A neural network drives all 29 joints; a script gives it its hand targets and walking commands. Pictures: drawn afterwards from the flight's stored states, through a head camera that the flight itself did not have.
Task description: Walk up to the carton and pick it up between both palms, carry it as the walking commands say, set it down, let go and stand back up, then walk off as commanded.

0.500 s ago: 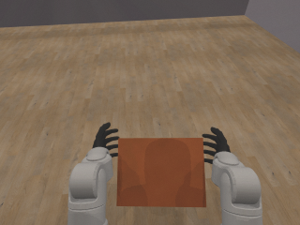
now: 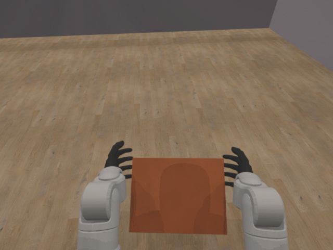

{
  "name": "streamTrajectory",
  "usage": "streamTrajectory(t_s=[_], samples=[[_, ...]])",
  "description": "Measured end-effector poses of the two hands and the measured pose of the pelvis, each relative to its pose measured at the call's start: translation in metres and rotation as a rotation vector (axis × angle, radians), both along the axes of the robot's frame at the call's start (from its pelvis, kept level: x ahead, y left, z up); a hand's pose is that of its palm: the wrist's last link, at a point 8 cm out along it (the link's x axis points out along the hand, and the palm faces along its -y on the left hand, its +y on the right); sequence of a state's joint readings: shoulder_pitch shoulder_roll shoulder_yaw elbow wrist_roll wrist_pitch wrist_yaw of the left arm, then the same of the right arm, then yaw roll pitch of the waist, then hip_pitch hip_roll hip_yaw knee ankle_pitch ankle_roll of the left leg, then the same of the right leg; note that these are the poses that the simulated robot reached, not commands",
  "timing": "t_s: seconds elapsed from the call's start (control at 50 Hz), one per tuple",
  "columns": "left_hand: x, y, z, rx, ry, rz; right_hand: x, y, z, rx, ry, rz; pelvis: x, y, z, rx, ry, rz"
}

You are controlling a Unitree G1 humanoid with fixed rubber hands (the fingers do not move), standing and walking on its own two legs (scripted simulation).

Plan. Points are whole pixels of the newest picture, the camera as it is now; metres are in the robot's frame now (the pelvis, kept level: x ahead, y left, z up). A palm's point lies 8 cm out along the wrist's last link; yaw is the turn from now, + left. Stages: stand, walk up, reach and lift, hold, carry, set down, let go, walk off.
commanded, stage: carry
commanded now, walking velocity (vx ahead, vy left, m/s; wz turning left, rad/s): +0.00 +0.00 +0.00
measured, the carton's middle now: (177, 189) +0.29 +0.00 -0.02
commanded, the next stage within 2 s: none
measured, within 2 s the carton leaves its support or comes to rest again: neither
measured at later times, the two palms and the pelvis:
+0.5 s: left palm (110, 190) +0.23 +0.15 +0.08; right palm (244, 197) +0.22 -0.14 +0.08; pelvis -0.04 +0.00 +0.00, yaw +0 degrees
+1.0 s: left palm (111, 207) +0.20 +0.15 +0.07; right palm (248, 214) +0.19 -0.15 +0.06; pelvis -0.07 -0.01 +0.00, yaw +0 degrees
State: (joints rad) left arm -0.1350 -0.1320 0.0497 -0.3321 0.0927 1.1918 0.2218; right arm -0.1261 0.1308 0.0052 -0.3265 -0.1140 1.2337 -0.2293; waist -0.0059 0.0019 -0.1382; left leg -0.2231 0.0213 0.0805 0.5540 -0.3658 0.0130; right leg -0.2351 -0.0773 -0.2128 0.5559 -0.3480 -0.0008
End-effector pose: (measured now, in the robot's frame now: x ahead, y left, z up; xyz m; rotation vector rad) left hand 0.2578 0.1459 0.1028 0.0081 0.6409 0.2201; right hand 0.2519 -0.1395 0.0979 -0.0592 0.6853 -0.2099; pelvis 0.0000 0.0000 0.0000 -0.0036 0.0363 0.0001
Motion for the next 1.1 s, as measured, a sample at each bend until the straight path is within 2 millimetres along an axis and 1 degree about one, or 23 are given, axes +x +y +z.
streamTrajectory(t_s=[0.14,0.36,0.78,0.96,1.1], samples=[[-0.009,0.000,-0.002,-0.001,-0.003,-0.004,-0.010,-0.001,-0.002,-0.003,-0.002,0.003,-0.012,0.000,0.001,0.002,-0.006,0.000],[-0.024,0.002,-0.013,-0.007,0.005,-0.008,-0.024,0.000,-0.010,-0.013,0.006,0.016,-0.030,0.000,0.002,0.004,-0.014,0.001],[-0.045,0.003,-0.033,-0.018,-0.003,-0.015,-0.045,-0.001,-0.033,0.004,-0.002,0.038,-0.060,-0.001,0.002,0.010,-0.025,0.003],[-0.056,0.000,-0.038,-0.017,-0.011,-0.016,-0.056,-0.005,-0.039,0.009,-0.010,0.047,-0.072,-0.005,0.002,0.013,-0.032,0.004],[-0.065,-0.003,-0.037,-0.018,-0.023,-0.016,-0.065,-0.008,-0.038,0.012,-0.021,0.047,-0.080,-0.009,0.002,0.014,-0.035,0.006]])
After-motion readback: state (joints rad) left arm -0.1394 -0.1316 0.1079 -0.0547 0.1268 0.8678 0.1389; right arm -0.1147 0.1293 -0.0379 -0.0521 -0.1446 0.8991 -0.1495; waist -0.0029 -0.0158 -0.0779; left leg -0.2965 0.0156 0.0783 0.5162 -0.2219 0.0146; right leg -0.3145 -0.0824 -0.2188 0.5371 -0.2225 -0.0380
